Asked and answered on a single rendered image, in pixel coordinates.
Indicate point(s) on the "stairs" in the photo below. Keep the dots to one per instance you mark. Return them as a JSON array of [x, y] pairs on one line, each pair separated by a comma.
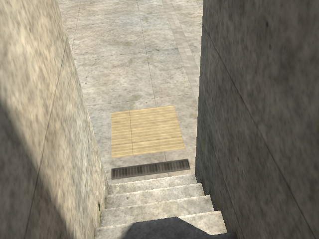
[[173, 207]]

